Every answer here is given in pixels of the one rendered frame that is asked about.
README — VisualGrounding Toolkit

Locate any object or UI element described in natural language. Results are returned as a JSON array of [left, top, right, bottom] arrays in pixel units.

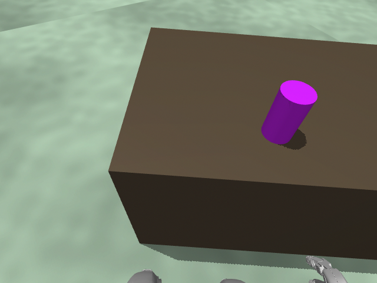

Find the right robot hand
[[306, 256, 348, 283]]

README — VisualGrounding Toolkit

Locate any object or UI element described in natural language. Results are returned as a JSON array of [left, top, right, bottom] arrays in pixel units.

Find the can
[[261, 80, 318, 144]]

